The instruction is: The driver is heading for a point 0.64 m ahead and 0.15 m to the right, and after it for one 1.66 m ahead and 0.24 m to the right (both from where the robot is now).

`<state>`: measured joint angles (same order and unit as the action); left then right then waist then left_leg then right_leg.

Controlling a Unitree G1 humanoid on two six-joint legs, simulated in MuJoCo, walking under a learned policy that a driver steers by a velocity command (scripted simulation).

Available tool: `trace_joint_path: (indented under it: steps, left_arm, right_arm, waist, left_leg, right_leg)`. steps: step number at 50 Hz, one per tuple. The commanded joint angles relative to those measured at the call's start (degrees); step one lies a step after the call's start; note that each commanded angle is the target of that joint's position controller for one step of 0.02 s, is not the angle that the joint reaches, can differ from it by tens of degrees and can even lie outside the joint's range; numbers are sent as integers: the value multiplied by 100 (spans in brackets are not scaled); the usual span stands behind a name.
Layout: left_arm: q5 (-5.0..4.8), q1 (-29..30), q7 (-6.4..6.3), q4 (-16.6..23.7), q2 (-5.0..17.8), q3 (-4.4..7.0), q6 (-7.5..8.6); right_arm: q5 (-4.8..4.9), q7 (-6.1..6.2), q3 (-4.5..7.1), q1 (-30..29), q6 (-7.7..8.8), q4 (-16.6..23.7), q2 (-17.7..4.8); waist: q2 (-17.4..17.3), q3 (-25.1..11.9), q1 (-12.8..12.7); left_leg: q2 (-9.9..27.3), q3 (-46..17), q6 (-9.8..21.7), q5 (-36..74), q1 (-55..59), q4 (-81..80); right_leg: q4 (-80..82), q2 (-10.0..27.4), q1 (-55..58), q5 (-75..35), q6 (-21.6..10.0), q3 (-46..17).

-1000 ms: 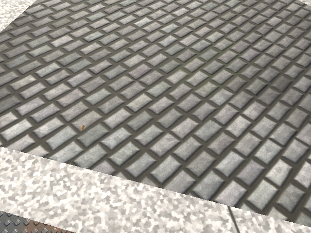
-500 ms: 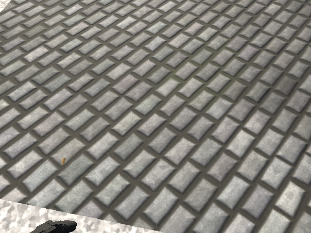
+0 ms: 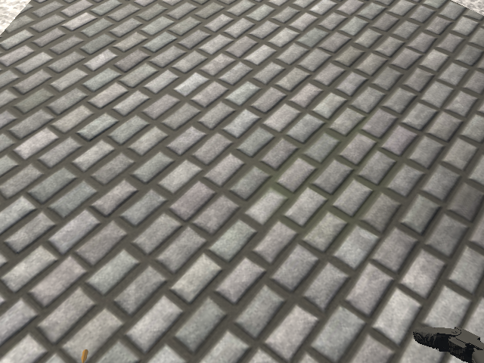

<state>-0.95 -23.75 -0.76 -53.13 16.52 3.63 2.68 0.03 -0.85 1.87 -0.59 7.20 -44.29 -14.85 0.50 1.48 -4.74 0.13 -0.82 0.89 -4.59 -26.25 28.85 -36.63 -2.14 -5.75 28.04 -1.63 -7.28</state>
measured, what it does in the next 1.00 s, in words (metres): walks ahead, turning right: right foot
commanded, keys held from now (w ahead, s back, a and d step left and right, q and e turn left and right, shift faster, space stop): w+e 0.60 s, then w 0.08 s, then w+q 0.32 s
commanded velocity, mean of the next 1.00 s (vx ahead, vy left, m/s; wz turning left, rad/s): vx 0.50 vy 0.00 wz -0.36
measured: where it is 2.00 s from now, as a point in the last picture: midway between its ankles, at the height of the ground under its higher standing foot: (339, 189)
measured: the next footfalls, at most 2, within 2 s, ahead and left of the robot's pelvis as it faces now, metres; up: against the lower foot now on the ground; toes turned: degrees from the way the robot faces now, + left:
right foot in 0.50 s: +0.38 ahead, -0.18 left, +0.00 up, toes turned -21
left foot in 1.04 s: +0.75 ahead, -0.11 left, +0.00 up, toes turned -17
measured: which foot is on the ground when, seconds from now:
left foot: down 0.00-0.50, up 0.52-1.00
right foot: up 0.00-0.48, down 0.50-1.00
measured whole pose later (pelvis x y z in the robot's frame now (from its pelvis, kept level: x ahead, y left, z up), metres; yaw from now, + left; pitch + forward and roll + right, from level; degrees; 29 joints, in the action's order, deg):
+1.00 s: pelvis +0.53 -0.14 +0.00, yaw -20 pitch +2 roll -1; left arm 0.0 -19.2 -0.3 -46.3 16.7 3.7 3.3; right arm 1.1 -3.6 1.7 4.9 5.0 -43.6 -15.4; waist -2.2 0.7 -3.4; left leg 1.7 1.0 3.2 0.2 -33.1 30.8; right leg -14.0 -4.2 5.8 22.0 -3.1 1.3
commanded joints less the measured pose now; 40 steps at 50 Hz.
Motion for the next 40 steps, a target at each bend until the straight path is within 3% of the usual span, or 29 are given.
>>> trace_joint_path:
  steps: [1, 2, 3, 4, 5, 6, 9, 13, 17, 20, 22, 23, 24, 25, 26, 27, 28, 29, 30, 31, 34, 37, 40]
  left_arm:
    - [-187, -347, -11, 591, 569, 44, 180]
    - [-201, 159, -18, 686, 819, 133, 160]
    - [-155, 327, -39, 707, 717, 139, 129]
    - [-81, 469, -36, 744, 639, 168, 99]
    - [-91, 399, 2, 794, 500, 173, 50]
    - [-105, 416, 29, 829, 392, 159, -1]
    - [-77, 735, 59, 1077, 268, 144, -103]
    - [-52, 1259, 174, 1329, 199, 94, -74]
    - [-36, 2048, 322, 1668, 140, 28, -51]
    - [-42, 2319, 407, 1902, 235, 53, -70]
    - [-30, 2061, 422, 1940, 432, 154, -105]
    - [-38, 1555, 411, 1843, 610, 259, -123]
    - [-55, 633, 359, 1596, 885, 434, -140]
    - [-71, -274, 224, 1372, 1382, 634, -210]
    - [-117, 168, 201, 1541, 1942, 674, -158]
    - [-41, 15, 247, 1677, 1422, 499, -71]
    - [20, 158, 264, 1614, 1098, 401, 21]
    - [8, 499, 276, 1616, 956, 352, 82]
    - [5, 858, 258, 1667, 715, 275, 96]
    - [85, 1066, 229, 1753, 685, 243, 107]
    - [68, 1046, 159, 1686, 695, 232, 163]
    - [69, 813, 76, 1502, 753, 223, 189]
    - [83, 632, 59, 1341, 774, 194, 213]
  right_arm:
    - [-30, 20, 353, 1934, -60, -109, -1084]
    - [6, 29, 268, 1613, -56, -52, -774]
    - [-21, 14, 234, 1296, -53, -41, -698]
    - [-45, 11, 205, 1114, -62, -70, -553]
    - [-99, 24, 211, 1037, -51, -113, -591]
    - [-91, 25, 225, 1006, -30, -147, -559]
    - [-58, 57, 297, 1066, 13, -271, -716]
    - [-57, 111, 364, 1156, -50, -358, -927]
    - [23, 150, 418, 1489, -157, -464, -1108]
    - [111, 155, 468, 1646, -280, -542, -1242]
    - [154, 182, 520, 1581, -358, -507, -1414]
    - [170, 198, 541, 1541, -410, -485, -1482]
    - [183, 216, 515, 1456, -444, -446, -1438]
    - [20, 222, 403, 1575, -409, -340, -1160]
    - [-94, 143, 158, 1961, -229, 50, -407]
    - [100, 42, 231, 1413, 27, 95, -910]
    - [295, -2, 274, 926, 130, 250, -1077]
    - [217, 36, 250, 930, 163, 237, -976]
    - [41, 92, 289, 954, 121, 138, -1003]
    - [16, 81, 306, 1160, 50, 107, -1014]
    - [-55, 66, 284, 1268, -130, 45, -818]
    - [-37, 47, 196, 815, -187, 156, -621]
    - [43, -17, 136, 354, -154, 242, -525]
  waist:
    - [-1406, -1693, 894]
    - [-906, -987, 924]
    - [-502, -646, 763]
    - [-446, -348, 676]
    - [-717, -282, 530]
    - [-724, -215, 506]
    - [-477, -35, 478]
    - [-357, 92, 605]
    - [-256, 312, 880]
    - [-323, 359, 850]
    - [-532, 60, 582]
    - [-582, -249, 266]
    - [-461, -717, -250]
    - [235, -1234, -561]
    - [1690, -1788, 199]
    - [845, -2219, -231]
    - [534, -1411, -238]
    - [-4, -857, 83]
    - [-125, -618, 288]
    - [176, -519, 495]
    - [79, -431, 600]
    - [203, -206, 410]
    - [284, -39, 160]
  left_leg:
    - [2341, -3899, 1144, -2301, 4480, -1228]
    - [2122, -2851, 891, -1929, 3757, -1273]
    - [1874, -2194, 801, -1149, 3072, -1394]
    - [1643, -1679, 752, -664, 2607, -1563]
    - [1589, -1321, 768, -399, 2275, -1717]
    - [1514, -1039, 813, -155, 2107, -1853]
    - [1558, -446, 964, 462, 2029, -2083]
    - [1442, 343, 907, 848, 2168, -2186]
    - [1529, 818, 812, 997, 2563, -2125]
    - [1680, 1038, 670, 1710, 3091, -1752]
    - [1676, 1233, 551, 3520, 3256, -997]
    - [1613, 1329, 484, 4275, 3200, -205]
    - [1412, 1483, 309, 4227, 2719, 988]
    - [1152, 1489, 32, 2241, 1232, 2794]
    - [-145, 852, -302, -2690, -1326, 4901]
    - [-31, -439, -152, -2796, -1937, 5300]
    - [214, -402, 2, -2314, -2229, 5116]
    - [469, -407, 33, -1842, -1954, 4497]
    - [663, -396, 6, -1575, -1546, 3974]
    - [763, -415, -54, -1393, -1143, 3775]
    - [770, -233, -290, -981, -789, 3118]
    - [777, -129, -402, 125, -1027, 2073]
    - [649, -9, -284, 1251, -845, 1049]
  right_leg:
    - [-3585, 216, -3719, 450, -88, -223]
    - [-3611, 419, -3837, -116, -101, -104]
    - [-3477, 648, -3583, -579, -42, -9]
    - [-3201, 783, -3451, -876, -22, -8]
    - [-3083, 932, -3175, -1076, 13, 9]
    - [-3005, 988, -3089, -1158, 44, 82]
    - [-2596, 1054, -3395, -1544, 123, 128]
    - [-1323, 1006, -3381, -2583, 134, 318]
    - [-403, 878, -3317, -2903, 9, 721]
    - [-65, 723, -3263, -2415, -194, 943]
    - [-17, 360, -2602, -1841, -421, 1262]
    - [42, 112, -1916, -1644, -572, 1409]
    - [422, -141, -596, -1978, -786, 1441]
    - [552, 497, 1183, -1957, -1119, 266]
    - [1386, 1952, 2902, -926, -2295, -3210]
    - [2084, 2176, 2981, -446, -2276, -3965]
    - [2088, 1997, 2400, -887, -1966, -3086]
    - [2067, 1729, 1471, -1591, -1744, -2363]
    - [2121, 1473, 807, -2148, -1540, -1775]
    - [2211, 1423, 269, -2700, -1568, -1555]
    - [2467, 1215, -364, -3480, -1548, -920]
    - [2623, 1070, -370, -3714, -1344, -317]
    - [2755, 965, -333, -3171, -1071, 87]
Over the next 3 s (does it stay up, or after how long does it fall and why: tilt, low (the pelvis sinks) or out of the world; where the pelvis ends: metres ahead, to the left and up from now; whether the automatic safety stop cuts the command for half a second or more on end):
stays up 1.59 -0.19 0.01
